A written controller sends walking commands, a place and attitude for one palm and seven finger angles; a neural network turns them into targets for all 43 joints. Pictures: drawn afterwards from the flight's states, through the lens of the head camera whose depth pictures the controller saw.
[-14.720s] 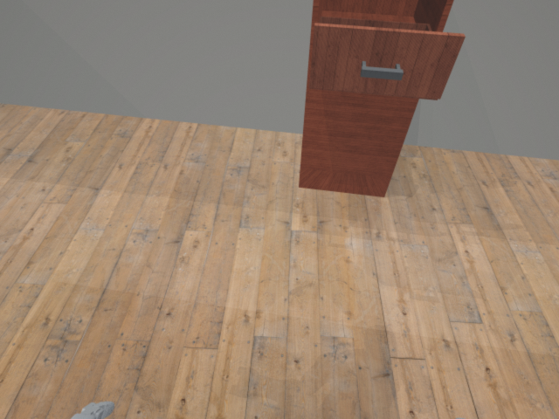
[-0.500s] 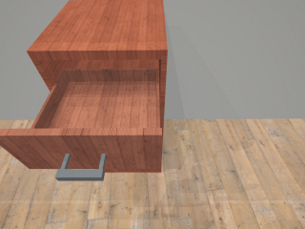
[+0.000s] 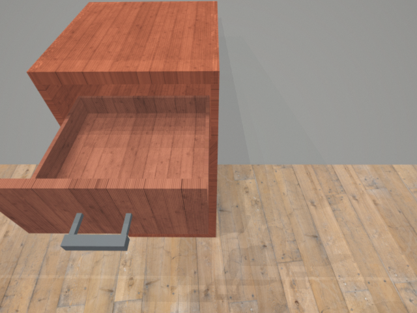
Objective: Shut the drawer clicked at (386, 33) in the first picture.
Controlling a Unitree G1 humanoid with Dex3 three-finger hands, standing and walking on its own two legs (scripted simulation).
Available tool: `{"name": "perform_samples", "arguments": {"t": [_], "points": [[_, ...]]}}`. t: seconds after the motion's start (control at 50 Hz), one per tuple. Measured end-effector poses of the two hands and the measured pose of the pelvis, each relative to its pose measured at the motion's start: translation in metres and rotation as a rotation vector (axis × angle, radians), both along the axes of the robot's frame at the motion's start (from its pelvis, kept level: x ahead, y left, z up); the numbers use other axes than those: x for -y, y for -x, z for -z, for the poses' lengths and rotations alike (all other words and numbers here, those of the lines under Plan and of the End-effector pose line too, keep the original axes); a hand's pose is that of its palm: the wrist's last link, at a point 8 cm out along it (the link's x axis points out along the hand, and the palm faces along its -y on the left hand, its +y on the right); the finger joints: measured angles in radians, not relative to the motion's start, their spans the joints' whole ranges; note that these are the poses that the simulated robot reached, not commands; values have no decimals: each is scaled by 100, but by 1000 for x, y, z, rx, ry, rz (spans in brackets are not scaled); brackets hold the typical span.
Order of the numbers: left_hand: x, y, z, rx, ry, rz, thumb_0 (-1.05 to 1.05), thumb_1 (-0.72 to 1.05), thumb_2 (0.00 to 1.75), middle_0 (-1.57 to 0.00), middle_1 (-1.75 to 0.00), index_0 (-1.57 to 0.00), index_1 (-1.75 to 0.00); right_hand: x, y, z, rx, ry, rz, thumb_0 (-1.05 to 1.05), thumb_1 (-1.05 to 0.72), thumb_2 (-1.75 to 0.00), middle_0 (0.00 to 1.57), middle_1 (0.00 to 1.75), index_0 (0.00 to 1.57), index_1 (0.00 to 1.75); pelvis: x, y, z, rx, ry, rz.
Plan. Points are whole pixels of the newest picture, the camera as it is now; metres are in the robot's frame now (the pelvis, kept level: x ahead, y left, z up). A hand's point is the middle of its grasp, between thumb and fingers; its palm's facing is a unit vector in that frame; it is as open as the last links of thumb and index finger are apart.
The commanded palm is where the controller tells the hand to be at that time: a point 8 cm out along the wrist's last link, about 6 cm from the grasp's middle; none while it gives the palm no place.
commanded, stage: come to a stop and stand still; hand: left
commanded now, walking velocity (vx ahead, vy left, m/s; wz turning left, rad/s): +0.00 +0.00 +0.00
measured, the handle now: (99, 230) +0.25 +0.22 +0.04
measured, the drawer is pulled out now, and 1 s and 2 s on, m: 0.29 0.29 0.29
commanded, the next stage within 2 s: look again from close up in 0.08 s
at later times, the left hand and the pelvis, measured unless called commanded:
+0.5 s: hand out of the picture -0.02 +0.16 -0.17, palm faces +0.03 -0.98 -0.18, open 7.4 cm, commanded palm none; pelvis -0.01 -0.01 +0.00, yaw +0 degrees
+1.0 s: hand out of the picture +0.13 +0.20 -0.05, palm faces +0.26 -0.94 -0.21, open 7.0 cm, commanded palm +0.07 +0.22 -0.05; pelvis -0.02 +0.01 -0.01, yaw +2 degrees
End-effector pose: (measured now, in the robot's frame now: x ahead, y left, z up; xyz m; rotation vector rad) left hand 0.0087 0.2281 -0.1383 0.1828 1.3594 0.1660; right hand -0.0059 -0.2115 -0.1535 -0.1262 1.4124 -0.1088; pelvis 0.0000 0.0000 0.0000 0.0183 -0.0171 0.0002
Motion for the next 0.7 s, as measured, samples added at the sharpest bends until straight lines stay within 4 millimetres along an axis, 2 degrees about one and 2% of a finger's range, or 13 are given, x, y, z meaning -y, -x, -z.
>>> {"name": "perform_samples", "arguments": {"t": [0.32, 0.7], "points": [[17, 27, 4, -50, 34, -25, 0, 92, 90, -20, -30, -20, -30, 0, 12, -2, -19, -2, 6, 1, -91, -90, 20, 30, 20, 30, 5, 4, -1, 3, 2, -2], [21, 40, 5, -62, 49, -32, 0, 91, 90, -20, -30, -20, -30, -9, 27, -2, -34, -18, 19, 0, -91, -90, 20, 30, 20, 30, 4, 10, -1, 4, 3, 0]]}}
